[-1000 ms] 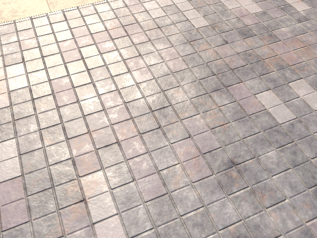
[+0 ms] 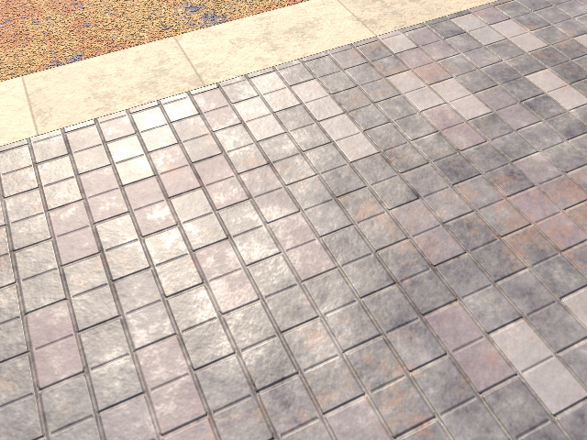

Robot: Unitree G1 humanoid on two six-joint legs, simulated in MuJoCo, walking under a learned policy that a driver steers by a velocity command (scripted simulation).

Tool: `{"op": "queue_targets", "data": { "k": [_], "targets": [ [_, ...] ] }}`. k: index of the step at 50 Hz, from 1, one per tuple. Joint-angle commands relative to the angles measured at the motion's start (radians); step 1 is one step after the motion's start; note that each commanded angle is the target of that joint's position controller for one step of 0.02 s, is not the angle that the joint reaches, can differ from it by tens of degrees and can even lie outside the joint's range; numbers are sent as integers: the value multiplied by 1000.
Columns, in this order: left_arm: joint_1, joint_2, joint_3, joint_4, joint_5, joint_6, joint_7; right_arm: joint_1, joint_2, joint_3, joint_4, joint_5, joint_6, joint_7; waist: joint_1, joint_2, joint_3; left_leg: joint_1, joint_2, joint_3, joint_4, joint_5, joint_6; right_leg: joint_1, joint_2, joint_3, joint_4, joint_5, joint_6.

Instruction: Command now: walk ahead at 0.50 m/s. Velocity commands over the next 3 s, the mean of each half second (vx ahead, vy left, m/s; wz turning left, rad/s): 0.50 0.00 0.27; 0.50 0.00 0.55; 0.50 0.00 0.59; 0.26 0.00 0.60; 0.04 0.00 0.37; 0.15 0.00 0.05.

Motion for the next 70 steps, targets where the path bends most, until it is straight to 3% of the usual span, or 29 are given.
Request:
{"op": "queue_targets", "data": {
  "k": [1, 7, 9, 10, 11, 12, 13, 15, 17, 22, 33, 36, 38, 39, 40, 41, 42, 43, 44, 46, 49, 59, 62, 64, 65, 66, 67, 68, 70],
  "targets": [
    [54, 122, 16, -28, 1, -14, 6, -107, -25, 6, -76, 7, -10, 1, 5, -98, 70, -12, -29, 45, -119, 69, -1, -26, -267, 142, -86, 352, -93],
    [77, 141, 22, -2, 18, -7, 24, -166, -45, 4, -112, 8, -26, -2, -1, -107, 77, 35, -77, 71, -255, -47, 69, 142, -325, 87, 9, 559, -88],
    [47, 157, 28, -1, 21, -5, 29, -45, -62, -10, -77, 6, -33, -10, -60, -117, 11, 214, -143, 101, -286, -115, 116, 143, -322, 36, 177, 832, -62],
    [30, 161, 29, -4, 18, 1, 29, 102, -74, -23, -25, 2, -40, -16, -122, -95, -62, 378, -182, 120, -346, -84, 142, 113, -296, -2, 355, 872, -42],
    [20, 154, 24, -22, 12, 1, 28, 270, -124, -43, 24, -15, -47, -23, -183, -66, -152, 626, -100, 8, -349, -92, 188, -61, -269, -29, 587, 690, -18],
    [82, 87, 10, -64, -26, -2, 13, 398, -237, -76, 35, -28, -45, -30, -180, 143, -281, 922, 187, -468, -409, -166, 333, -419, -115, -84, 1002, 193, 37],
    [46, 133, 27, -72, -4, -8, 5, 334, -231, -73, 37, 6, -27, -18, -140, 120, -297, 930, 248, -747, -550, -147, 370, -589, -32, 69, 1157, -289, 35],
    [-119, 142, 29, -131, 7, -22, -4, 158, -153, -52, 4, 21, -24, -12, -81, -14, -61, 671, 177, -495, -591, -142, 309, -664, -144, 124, 1103, -125, 27],
    [-128, 123, 30, -146, 25, -4, -3, 121, -95, -34, 7, 26, -34, -21, -16, -28, 1, 497, 83, -358, -629, -1, 245, -564, -188, 127, 969, -82, 51],
    [-229, 112, 28, -209, 34, 47, -10, 213, -148, -43, 13, 29, -50, -29, -15, 0, 11, 426, 19, -286, -669, 62, 246, -579, -191, 95, 798, 0, 122],
    [-593, 132, 9, -382, 15, 38, -23, 399, -164, -48, -2, 11, -32, -41, -139, 37, 26, 673, 17, -362, -556, 276, 207, -692, -124, 102, 445, 149, 135],
    [-524, 162, 13, -389, 8, 22, -20, 344, -193, -57, -30, 7, -31, -52, -85, 57, 10, 642, 21, -387, -481, 362, 162, -511, -96, 113, 332, 90, 102],
    [-303, 208, 33, -329, 7, 5, -1, 286, -213, -63, -51, 14, -40, -40, 18, 18, -94, 558, -45, -351, -262, 490, 115, -179, -62, 96, 240, 82, 62],
    [-154, 268, 50, -312, 27, -7, 15, 280, -179, -55, -75, 26, -50, -29, 77, -59, -219, 437, -108, -302, -28, 323, 93, 60, -211, 233, 222, -21, 18],
    [-78, 352, 66, -321, 53, 0, 28, 342, -77, -34, -111, 59, -51, -29, 59, -247, -339, 160, -237, -175, 257, -284, 63, 314, -485, 593, 174, -113, -46],
    [-123, 348, 72, -317, 38, 18, 21, 405, -138, -41, -117, 40, -41, -34, -4, -333, -366, 31, -224, -137, 405, -479, 70, 280, -556, 876, 93, -172, -121],
    [-205, 240, 51, -341, 30, 25, 16, 368, -164, -45, -91, 17, -25, -37, -27, -161, -204, -5, -151, -137, 455, -387, 69, 135, -514, 743, 80, -245, -108],
    [-250, 171, 33, -343, 23, 23, 12, 294, -149, -41, -95, 8, -21, -25, -22, -65, -93, 9, -118, -124, 417, -310, 60, 2, -448, 569, 54, -180, -87],
    [-261, 153, 26, -336, 27, 20, 11, 266, -130, -39, -104, 5, -15, -16, -35, -79, -50, 35, -92, -115, 374, -275, 52, -71, -401, 450, 26, -85, -58],
    [-224, 157, 25, -304, 19, 5, 12, 250, -121, -38, -115, -11, 8, 3, -50, -137, -26, 63, -70, -97, 343, -252, 38, -129, -354, 306, 2, 90, -41],
    [-173, 172, 32, -280, 4, -20, 3, 179, -110, -33, -155, -9, 26, 20, -53, -132, -36, -2, -57, -82, 326, -192, 29, -99, -361, 204, -20, 257, -57],
    [-65, 217, 45, -227, 7, -9, 8, -145, -86, 2, -285, -8, 20, 59, 6, -121, 47, 16, -51, 51, -121, 20, 44, -22, -352, -57, -41, 351, -26],
    [-30, 244, 51, -206, 9, 13, 16, -163, -102, -2, -303, -17, 22, 53, 5, -129, 39, 75, -100, 102, -198, -107, 89, 69, -371, -108, 63, 589, -10],
    [-20, 276, 56, -198, 10, 31, 21, -61, -126, -16, -280, -23, 18, 41, -43, -146, -37, 220, -177, 133, -236, -206, 134, 100, -373, -144, 281, 871, -1],
    [-31, 281, 55, -204, 5, 41, 21, 85, -146, -31, -235, -29, 9, 31, -108, -117, -121, 407, -214, 129, -306, -179, 164, 39, -358, -169, 487, 848, 15],
    [-35, 261, 47, -234, 9, 42, 19, 260, -218, -59, -186, -39, 3, 13, -179, -25, -236, 678, -104, -49, -351, -256, 214, -166, -334, -175, 779, 566, 49],
    [-1, 134, 20, -316, 7, 36, -5, 235, -339, -84, -205, -22, 7, -1, -97, 222, -315, 991, 210, -576, -409, -267, 345, -634, -154, -137, 1117, -355, 112],
    [-136, 227, 38, -345, 18, 28, -7, 302, -332, -85, -223, 3, 20, -13, -176, 71, -344, 987, 241, -764, -526, -213, 370, -751, -109, 68, 1214, -348, 116],
    [-192, 204, 27, -358, 1, 10, -9, 210, -247, -64, -190, 18, 18, -25, -100, -14, -104, 739, 159, -466, -540, 47, 305, -748, -202, 100, 1077, -153, 100]
  ]
}}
